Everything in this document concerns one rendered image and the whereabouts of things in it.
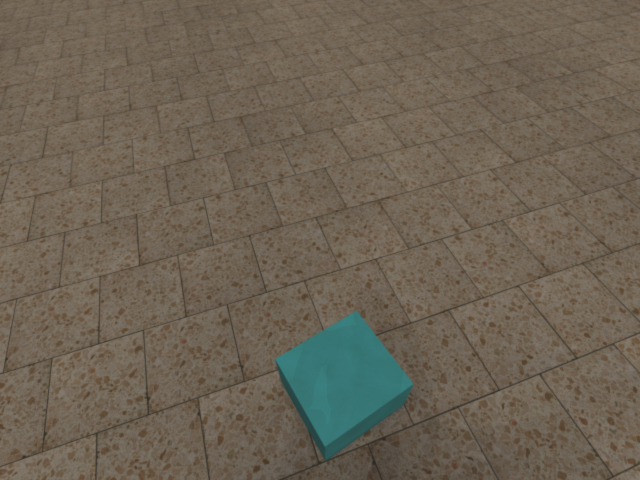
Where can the carton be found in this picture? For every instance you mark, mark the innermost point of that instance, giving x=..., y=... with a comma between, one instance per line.
x=343, y=382

